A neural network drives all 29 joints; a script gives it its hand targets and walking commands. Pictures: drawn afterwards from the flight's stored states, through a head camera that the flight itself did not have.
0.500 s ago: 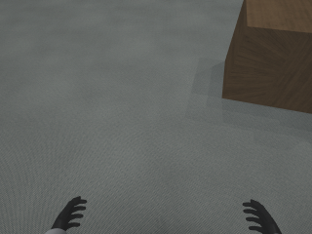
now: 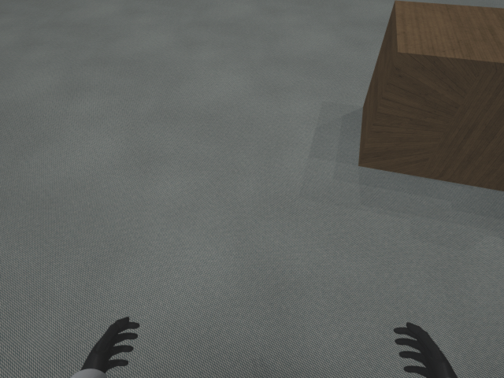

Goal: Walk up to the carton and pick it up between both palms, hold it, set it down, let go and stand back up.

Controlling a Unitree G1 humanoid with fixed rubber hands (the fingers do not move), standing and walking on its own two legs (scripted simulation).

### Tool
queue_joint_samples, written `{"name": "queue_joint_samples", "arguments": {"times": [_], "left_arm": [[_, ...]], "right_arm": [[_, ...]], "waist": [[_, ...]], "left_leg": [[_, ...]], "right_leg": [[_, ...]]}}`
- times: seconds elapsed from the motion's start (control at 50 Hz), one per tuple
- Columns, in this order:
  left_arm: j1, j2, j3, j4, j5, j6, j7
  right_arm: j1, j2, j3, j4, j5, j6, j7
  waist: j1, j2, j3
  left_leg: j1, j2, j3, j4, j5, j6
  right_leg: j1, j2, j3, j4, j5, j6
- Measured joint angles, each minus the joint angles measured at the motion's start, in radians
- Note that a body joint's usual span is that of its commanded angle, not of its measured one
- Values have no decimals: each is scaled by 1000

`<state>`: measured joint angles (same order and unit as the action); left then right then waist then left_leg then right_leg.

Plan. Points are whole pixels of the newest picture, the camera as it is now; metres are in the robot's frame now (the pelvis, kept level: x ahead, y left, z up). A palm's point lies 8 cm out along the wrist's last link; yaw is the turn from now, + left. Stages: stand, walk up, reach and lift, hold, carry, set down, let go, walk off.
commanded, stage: walk up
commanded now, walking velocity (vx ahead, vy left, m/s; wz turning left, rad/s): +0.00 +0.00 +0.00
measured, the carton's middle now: out of the picture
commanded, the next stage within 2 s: none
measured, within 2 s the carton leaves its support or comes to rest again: neither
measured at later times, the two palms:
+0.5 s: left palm (139, 352) +0.18 +0.22 -0.07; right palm out of the picture +0.06 -0.40 -0.07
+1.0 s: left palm (257, 325) +0.22 +0.02 -0.05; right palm out of the picture +0.09 -0.61 -0.06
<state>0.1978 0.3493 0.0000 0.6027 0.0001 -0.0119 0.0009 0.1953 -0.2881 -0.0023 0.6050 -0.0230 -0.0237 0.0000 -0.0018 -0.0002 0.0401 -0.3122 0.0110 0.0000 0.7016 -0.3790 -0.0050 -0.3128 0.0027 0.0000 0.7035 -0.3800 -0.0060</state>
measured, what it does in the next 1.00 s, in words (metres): steps to the right: right foot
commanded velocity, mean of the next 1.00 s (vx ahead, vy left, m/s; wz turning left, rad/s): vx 0.00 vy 0.00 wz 0.00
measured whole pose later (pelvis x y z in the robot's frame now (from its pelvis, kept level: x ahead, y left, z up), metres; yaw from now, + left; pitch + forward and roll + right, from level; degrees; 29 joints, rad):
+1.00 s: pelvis +0.05 -0.27 +0.00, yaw -11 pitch -2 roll +2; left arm 0.28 0.44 0.05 0.60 0.00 0.02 -0.11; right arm 0.38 -0.47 -0.06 0.64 -0.02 -0.07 -0.04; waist 0.06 -0.02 0.01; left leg -0.46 0.03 0.00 0.89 -0.48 0.04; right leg -0.34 0.16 -0.01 0.59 -0.22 -0.11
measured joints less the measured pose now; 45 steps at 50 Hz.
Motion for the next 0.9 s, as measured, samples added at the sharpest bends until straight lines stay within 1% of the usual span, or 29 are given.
{"name": "queue_joint_samples", "arguments": {"times": [0.22, 0.24, 0.28, 0.34, 0.38, 0.44, 0.48, 0.52, 0.56, 0.58, 0.6, 0.62, 0.64, 0.68, 0.7, 0.74, 0.78, 0.82, 0.86, 0.9], "left_arm": [[0, 2, 0, 0, 0, -1, -4], [0, 9, 0, 0, 0, 0, -18], [-1, 32, 0, 1, 0, 10, -48], [0, 73, 8, 1, 0, 16, -73], [0, 96, 22, 0, 0, 22, -89], [0, 113, 36, 0, 0, 35, -111], [0, 117, 37, 0, 0, 42, -123], [0, 117, 37, 0, 0, 43, -135], [3, 117, 41, 0, 0, 43, -144], [7, 119, 47, -1, 0, 43, -146], [9, 117, 53, 0, 0, 42, -145], [9, 112, 54, 0, 0, 39, -143], [11, 111, 54, 0, 0, 33, -139], [25, 95, 54, 0, 0, 32, -133], [34, 88, 54, 0, 0, 33, -131], [52, 85, 54, 0, 0, 33, -123], [62, 90, 54, 0, 0, 33, -114], [74, 93, 54, 0, 0, 33, -112], [79, 93, 54, 0, 0, 33, -112], [79, 93, 54, 0, 0, 33, -112]], "right_arm": [[1, -4, 0, 0, 1, -4, 0], [8, -7, 0, 0, 0, -16, 0], [33, -24, -1, 0, -2, -45, -2], [93, -59, -11, 1, -2, -70, -14], [136, -82, -22, 1, -2, -72, -19], [188, -110, -38, 1, -3, -72, -27], [205, -126, -42, 2, -4, -72, -28], [214, -141, -44, 2, -7, -72, -29], [216, -156, -44, 2, -11, -72, -29], [215, -163, -45, 2, -18, -72, -29], [207, -172, -49, 5, -24, -70, -30], [189, -178, -54, 11, -29, -66, -32], [171, -178, -56, 15, -31, -59, -33], [148, -178, -56, 15, -25, -46, -35], [138, -179, -56, 15, -19, -44, -35], [127, -179, -56, 14, -7, -44, -35], [127, -179, -56, 14, -1, -44, -35], [128, -179, -56, 15, -1, -44, -35], [136, -179, -56, 15, 1, -44, -35], [147, -179, -56, 20, 2, -43, -35]], "waist": [[0, 0, -6], [-1, -3, -6], [-1, -3, -6], [-2, -13, -8], [-4, -28, -8], [-11, -50, -9], [-16, -60, -10], [-17, -62, -18], [-16, -62, -40], [-14, -63, -54], [-3, -51, -53], [11, -29, -39], [22, -24, -25], [36, -25, -15], [45, -22, -11], [60, -17, -5], [70, -16, 5], [72, -16, 13], [72, -16, 9], [72, -16, 0]], "left_leg": [[0, 0, 0, 0, 5, 0], [1, 1, 0, 0, 4, 0], [1, 12, -1, 0, 2, 0], [2, 40, 0, -2, 1, -24], [3, 55, 0, -3, 0, -41], [11, 74, 1, -3, -7, -62], [22, 92, 1, -3, -15, -74], [30, 116, 1, -4, -26, -82], [33, 139, 1, -1, -44, -79], [33, 152, 1, 9, -59, -69], [34, 177, -1, 39, -83, -44], [27, 210, -1, 103, -108, -8], [0, 209, 2, 212, -138, 12], [-74, 139, 4, 398, -150, 27], [-99, 101, 3, 443, -150, 33], [-132, 47, 1, 459, -138, 38], [-151, 19, 1, 457, -118, 38], [-153, 5, 0, 441, -109, 38], [-152, 2, -1, 404, -104, 38], [-152, 5, -1, 356, -102, 38]], "right_leg": [[-1, 0, 0, 2, 5, -1], [-8, 1, -1, 20, -7, -3], [-66, 7, -1, 148, -41, -4], [-184, 9, 22, 306, -23, -4], [-253, -4, 43, 349, 6, -4], [-326, -51, 50, 348, 29, -4], [-348, -81, 50, 324, 37, -4], [-347, -103, 50, 264, 65, -4], [-316, -123, 50, 199, 89, -4], [-282, -127, 50, 159, 89, -4], [-261, -110, 43, 151, 86, 1], [-260, -76, 32, 182, 74, 3], [-262, -56, 29, 215, 59, 0], [-246, -42, 28, 217, 48, -13], [-226, -33, 27, 193, 54, -18], [-182, -6, 25, 132, 58, -28], [-133, 24, 18, 69, 73, -47], [-85, 55, 15, 14, 87, -66], [-55, 81, 12, -26, 96, -89], [-39, 102, 7, -53, 111, -100]]}}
